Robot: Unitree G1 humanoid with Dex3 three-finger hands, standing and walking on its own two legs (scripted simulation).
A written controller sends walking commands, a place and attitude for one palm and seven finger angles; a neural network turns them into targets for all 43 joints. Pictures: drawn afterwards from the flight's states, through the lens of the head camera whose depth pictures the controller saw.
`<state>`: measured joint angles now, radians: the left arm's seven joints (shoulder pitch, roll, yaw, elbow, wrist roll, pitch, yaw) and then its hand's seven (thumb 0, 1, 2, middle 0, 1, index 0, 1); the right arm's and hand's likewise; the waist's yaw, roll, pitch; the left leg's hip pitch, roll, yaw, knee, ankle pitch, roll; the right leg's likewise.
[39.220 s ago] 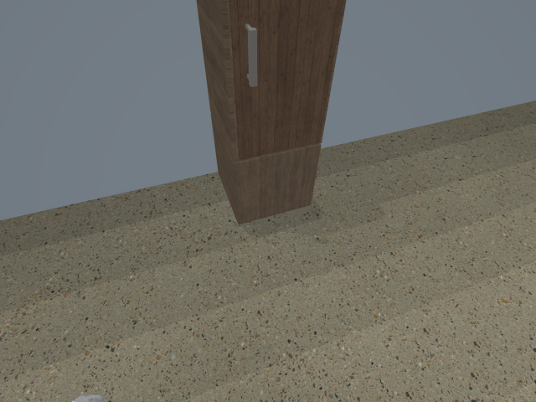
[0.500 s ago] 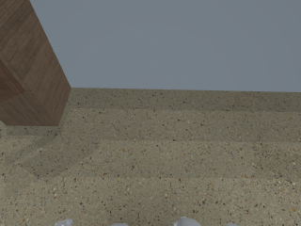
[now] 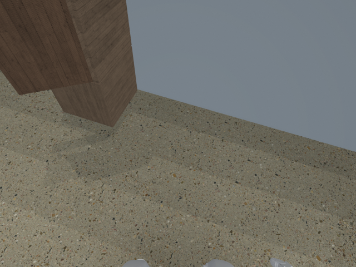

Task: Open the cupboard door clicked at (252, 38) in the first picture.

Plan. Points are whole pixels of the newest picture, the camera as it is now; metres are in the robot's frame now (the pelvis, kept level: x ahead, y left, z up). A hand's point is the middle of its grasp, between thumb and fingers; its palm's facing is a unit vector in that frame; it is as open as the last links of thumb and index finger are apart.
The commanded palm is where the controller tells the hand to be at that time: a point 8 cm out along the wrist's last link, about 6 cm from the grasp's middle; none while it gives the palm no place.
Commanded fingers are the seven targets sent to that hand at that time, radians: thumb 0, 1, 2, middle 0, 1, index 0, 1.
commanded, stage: turn to face it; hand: left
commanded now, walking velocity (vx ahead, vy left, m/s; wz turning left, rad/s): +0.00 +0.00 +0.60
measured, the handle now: out of the picture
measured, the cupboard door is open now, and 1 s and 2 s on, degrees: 38 38 38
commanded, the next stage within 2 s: take the last steps up to it in 0.52 s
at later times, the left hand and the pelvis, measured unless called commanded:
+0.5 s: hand out of the picture +0.01 +0.16 -0.15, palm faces +0.28 -0.93 -0.23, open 7.4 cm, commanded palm none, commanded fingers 0.00 0.90 0.90 -0.20 -0.30 -0.20 -0.30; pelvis +0.02 -0.03 +0.02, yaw +16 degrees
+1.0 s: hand out of the picture -0.02 +0.16 -0.14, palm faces +0.48 -0.85 -0.24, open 7.4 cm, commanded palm none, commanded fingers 0.00 0.90 0.90 -0.20 -0.30 -0.20 -0.30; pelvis +0.06 -0.01 +0.02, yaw +25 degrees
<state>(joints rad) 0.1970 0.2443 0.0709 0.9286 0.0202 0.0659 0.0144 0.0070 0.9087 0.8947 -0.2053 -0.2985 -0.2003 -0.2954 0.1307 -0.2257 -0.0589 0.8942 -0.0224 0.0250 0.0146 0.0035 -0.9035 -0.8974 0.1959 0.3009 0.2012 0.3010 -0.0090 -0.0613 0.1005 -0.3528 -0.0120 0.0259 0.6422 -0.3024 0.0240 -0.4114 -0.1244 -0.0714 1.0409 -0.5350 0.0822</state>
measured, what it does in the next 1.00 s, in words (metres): steps on the spot, turning left: right foot, then left foot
